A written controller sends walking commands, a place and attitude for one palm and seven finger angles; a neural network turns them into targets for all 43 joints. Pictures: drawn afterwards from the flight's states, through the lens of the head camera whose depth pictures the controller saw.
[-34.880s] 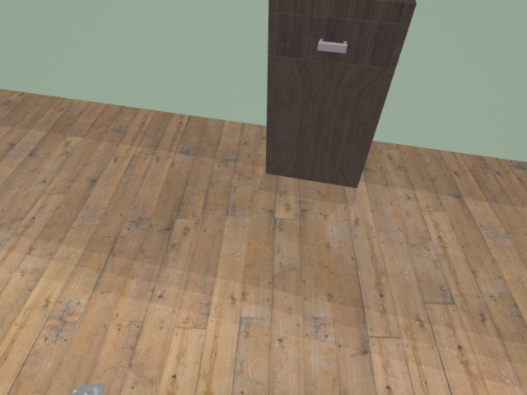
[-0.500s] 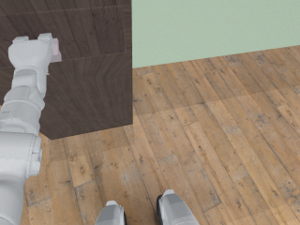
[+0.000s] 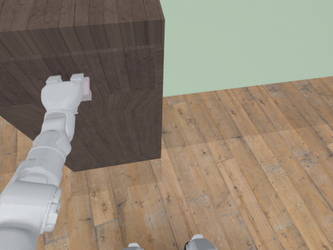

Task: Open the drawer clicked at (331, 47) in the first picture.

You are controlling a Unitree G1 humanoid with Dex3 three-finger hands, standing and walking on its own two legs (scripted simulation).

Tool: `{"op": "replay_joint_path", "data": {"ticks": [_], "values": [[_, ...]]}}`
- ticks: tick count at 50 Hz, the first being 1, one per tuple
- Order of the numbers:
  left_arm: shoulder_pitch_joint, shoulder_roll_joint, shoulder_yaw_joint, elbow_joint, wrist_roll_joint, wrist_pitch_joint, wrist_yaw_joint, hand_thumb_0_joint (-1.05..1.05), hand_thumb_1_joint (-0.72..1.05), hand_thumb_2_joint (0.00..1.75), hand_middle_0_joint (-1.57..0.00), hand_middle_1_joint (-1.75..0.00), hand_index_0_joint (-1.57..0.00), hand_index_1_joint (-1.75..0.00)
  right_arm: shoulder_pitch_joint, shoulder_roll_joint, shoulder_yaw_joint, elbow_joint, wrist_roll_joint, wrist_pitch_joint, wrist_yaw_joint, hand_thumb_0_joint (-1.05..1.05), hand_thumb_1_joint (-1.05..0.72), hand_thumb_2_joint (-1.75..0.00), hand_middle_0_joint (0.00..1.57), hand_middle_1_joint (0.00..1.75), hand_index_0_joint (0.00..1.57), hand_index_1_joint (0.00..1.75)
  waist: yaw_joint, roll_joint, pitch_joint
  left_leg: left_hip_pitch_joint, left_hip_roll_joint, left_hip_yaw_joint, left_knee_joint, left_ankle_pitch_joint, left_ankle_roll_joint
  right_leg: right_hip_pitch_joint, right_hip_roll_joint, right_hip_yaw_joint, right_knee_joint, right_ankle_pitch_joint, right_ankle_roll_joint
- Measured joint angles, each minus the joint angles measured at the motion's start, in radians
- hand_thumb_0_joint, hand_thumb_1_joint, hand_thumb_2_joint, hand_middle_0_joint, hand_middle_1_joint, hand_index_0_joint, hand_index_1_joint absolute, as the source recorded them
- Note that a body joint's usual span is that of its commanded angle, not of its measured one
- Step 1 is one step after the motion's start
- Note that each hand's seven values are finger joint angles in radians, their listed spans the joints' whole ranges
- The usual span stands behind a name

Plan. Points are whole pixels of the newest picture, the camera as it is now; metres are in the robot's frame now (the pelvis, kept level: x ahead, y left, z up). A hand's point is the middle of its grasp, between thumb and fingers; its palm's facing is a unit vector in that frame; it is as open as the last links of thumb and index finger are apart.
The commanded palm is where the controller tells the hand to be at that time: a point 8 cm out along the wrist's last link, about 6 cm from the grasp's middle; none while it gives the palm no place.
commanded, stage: pull the drawer open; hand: left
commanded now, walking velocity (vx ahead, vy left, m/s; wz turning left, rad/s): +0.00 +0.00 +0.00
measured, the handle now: (69, 89) +0.52 +0.24 +0.03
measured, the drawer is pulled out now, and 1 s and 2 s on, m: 0.01 0.01 0.11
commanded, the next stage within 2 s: none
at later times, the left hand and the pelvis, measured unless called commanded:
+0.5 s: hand (71, 105) +0.48 +0.24 +0.00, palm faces -0.06 +0.01 -1.00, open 5.6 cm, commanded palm +0.47 +0.22 +0.06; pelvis -0.03 -0.01 -0.01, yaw +1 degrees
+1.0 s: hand (71, 110) +0.47 +0.23 +0.00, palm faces -0.05 -0.01 -1.00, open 5.7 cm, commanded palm +0.42 +0.21 +0.06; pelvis -0.02 +0.00 -0.01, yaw -1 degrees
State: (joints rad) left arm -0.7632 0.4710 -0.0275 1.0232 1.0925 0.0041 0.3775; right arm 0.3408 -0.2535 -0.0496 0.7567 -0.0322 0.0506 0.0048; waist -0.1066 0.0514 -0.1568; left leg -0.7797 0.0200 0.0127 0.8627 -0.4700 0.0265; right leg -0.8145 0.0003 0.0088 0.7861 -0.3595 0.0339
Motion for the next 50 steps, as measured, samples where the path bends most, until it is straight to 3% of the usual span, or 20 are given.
{"op": "replay_joint_path", "data": {"ticks": [4,12,24,38,44,50], "values": [[-0.063,-0.003,-0.008,0.059,0.023,-0.005,0.009,0.0,0.7,0.83,-0.39,-1.35,-0.4,-1.35,-0.036,-0.001,0.005,0.006,-0.007,-0.001,-0.002,0.0,-0.9,-0.9,0.2,0.3,0.21,0.3,-0.002,-0.006,-0.001,-0.024,-0.007,-0.017,0.02,-0.006,-0.003,-0.018,-0.008,-0.017,0.023,-0.014,-0.003],[-0.136,0.023,-0.014,0.12,0.027,-0.006,-0.004,-0.01,0.69,0.84,-0.4,-1.34,-0.41,-1.34,-0.058,-0.002,0.007,-0.015,-0.012,-0.002,-0.006,0.0,-0.9,-0.9,0.2,0.3,0.2,0.3,-0.017,-0.009,0.005,-0.073,-0.008,-0.028,0.052,0.0,-0.009,-0.064,-0.009,-0.027,0.055,-0.011,-0.008],[-0.188,0.086,0.008,0.17,0.025,-0.021,-0.015,0.0,0.69,0.84,-0.4,-1.34,-0.41,-1.34,0.017,-0.009,0.019,0.009,-0.009,-0.015,-0.014,0.0,-0.9,-0.9,0.2,0.3,0.2,0.3,-0.058,-0.009,0.021,-0.126,-0.001,-0.024,0.078,0.018,-0.011,-0.117,-0.002,-0.021,0.073,0.014,-0.012],[-0.232,0.098,0.001,0.215,0.026,-0.011,-0.006,0.0,0.69,0.84,-0.41,-1.33,-0.41,-1.34,0.052,-0.009,0.025,0.035,-0.008,-0.034,-0.014,0.0,-0.9,-0.9,0.2,0.3,0.2,0.3,-0.075,-0.008,0.021,-0.159,-0.005,-0.018,0.086,0.032,-0.004,-0.147,-0.005,-0.015,0.073,0.034,-0.006],[-0.201,0.084,-0.006,0.173,0.014,0.009,-0.014,0.0,0.69,0.84,-0.41,-1.33,-0.41,-1.34,0.038,-0.001,0.018,0.019,-0.008,-0.035,-0.008,0.0,-0.9,-0.9,0.2,0.3,0.2,0.3,-0.064,-0.009,0.017,-0.144,-0.003,-0.009,0.077,0.03,-0.001,-0.134,-0.002,-0.007,0.061,0.036,-0.003],[-0.053,0.031,-0.004,0.035,-0.014,0.027,-0.017,0.01,0.7,0.82,-0.39,-1.34,-0.4,-1.34,0.032,0.007,0.006,-0.002,-0.001,-0.015,0.002,0.0,-0.9,-0.9,0.2,0.3,0.2,0.3,-0.024,-0.003,0.005,-0.065,0.003,0.01,0.034,0.02,0.003,-0.064,0.004,0.012,0.022,0.032,0.002]]}}
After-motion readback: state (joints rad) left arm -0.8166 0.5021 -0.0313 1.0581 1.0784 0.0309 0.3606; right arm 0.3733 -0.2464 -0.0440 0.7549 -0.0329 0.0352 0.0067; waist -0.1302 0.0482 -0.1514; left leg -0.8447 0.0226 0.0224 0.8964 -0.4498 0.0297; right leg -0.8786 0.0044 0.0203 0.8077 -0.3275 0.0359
